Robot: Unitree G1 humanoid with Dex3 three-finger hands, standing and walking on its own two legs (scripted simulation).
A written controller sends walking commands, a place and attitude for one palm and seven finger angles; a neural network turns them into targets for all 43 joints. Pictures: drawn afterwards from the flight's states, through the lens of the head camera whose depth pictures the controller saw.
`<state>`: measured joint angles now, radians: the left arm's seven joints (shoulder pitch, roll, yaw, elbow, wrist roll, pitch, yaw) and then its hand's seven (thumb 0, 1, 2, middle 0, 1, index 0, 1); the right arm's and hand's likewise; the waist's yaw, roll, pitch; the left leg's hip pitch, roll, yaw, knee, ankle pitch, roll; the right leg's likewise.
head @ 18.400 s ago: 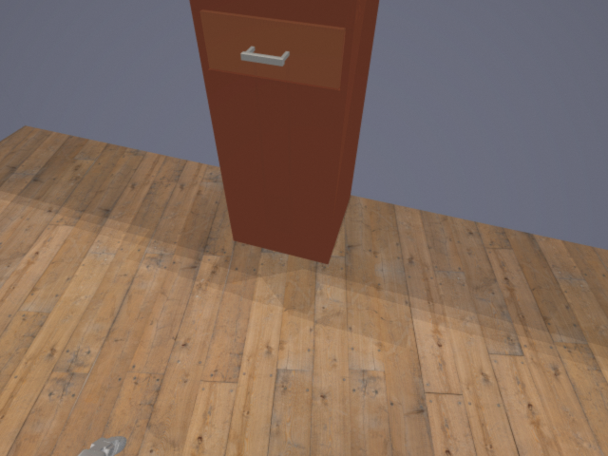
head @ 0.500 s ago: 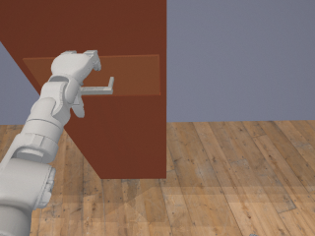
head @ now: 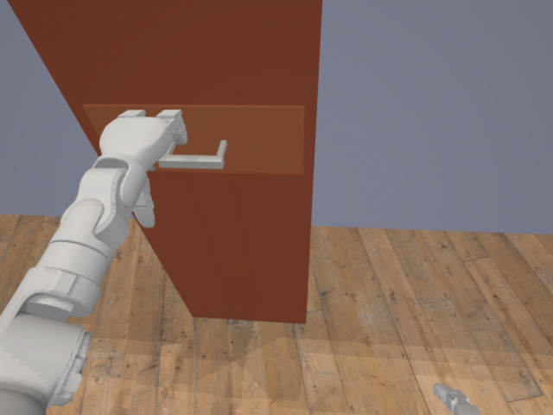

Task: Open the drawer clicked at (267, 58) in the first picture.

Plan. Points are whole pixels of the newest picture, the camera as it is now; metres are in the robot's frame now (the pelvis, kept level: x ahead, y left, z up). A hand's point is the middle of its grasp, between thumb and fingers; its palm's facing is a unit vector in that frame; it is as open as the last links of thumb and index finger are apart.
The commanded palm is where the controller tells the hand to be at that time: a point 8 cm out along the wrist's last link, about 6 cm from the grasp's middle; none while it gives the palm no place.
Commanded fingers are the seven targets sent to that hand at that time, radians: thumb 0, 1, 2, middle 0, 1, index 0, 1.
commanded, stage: re-aim the fingers above the handle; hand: left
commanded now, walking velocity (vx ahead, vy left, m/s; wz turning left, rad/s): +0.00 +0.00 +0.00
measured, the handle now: (194, 153) +0.53 +0.19 +0.09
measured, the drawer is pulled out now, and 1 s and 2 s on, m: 0.00 0.00 0.00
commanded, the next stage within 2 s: lower the fingers behind the handle in 0.58 s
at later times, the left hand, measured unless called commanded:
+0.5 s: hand (166, 162) +0.45 +0.21 +0.13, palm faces -0.02 -0.02 -1.00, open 13.8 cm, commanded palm +0.43 +0.20 +0.20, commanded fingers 0.00 -0.50 0.30 -0.30 -1.20 -0.30 -1.20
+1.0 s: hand (168, 189) +0.42 +0.21 +0.10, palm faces -0.14 -0.01 -0.99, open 13.8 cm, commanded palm +0.42 +0.21 +0.18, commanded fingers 0.00 -0.50 0.30 -0.30 -1.20 -0.30 -1.20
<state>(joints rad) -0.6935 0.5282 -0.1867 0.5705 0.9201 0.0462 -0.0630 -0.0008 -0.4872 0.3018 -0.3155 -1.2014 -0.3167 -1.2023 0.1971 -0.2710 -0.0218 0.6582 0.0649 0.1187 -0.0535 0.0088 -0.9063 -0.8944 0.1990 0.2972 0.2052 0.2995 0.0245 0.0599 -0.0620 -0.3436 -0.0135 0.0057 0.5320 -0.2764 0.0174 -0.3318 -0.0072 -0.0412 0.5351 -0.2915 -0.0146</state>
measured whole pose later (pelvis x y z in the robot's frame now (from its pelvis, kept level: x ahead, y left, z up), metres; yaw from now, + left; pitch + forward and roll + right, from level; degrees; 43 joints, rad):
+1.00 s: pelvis +0.00 +0.00 +0.00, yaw +0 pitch +6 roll +0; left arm -0.67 0.50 -0.19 0.61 0.94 0.00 -0.11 0.00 -0.49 0.30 -0.32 -1.21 -0.31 -1.20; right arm 0.21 -0.27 -0.01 0.63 0.06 0.13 -0.06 0.01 -0.91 -0.89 0.20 0.30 0.21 0.30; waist 0.01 0.05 -0.06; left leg -0.37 -0.01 0.01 0.55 -0.29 0.01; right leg -0.36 -0.01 -0.04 0.56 -0.31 -0.02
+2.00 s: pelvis +0.00 +0.00 -0.01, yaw -3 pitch +11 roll +0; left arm -0.69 0.47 -0.09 0.78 1.02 -0.02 0.12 0.00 -0.49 0.30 -0.23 -1.19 -0.24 -1.19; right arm 0.27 -0.26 -0.03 0.63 0.04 0.14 -0.04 0.01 -0.91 -0.89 0.20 0.30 0.21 0.30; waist -0.03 0.04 -0.11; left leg -0.49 0.01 0.05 0.63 -0.33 0.02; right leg -0.50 0.01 0.00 0.64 -0.32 -0.02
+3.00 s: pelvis +0.02 +0.00 -0.01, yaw -3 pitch +11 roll +0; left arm -0.61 0.47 -0.07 0.71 1.01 -0.01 0.13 0.00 0.70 0.82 -0.32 -1.28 -0.32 -1.28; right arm 0.27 -0.26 -0.04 0.65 0.04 0.15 -0.03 0.01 -0.91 -0.89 0.20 0.30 0.21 0.30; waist -0.04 0.05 -0.11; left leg -0.47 0.01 0.05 0.62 -0.34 0.02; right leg -0.48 0.02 0.01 0.62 -0.33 -0.01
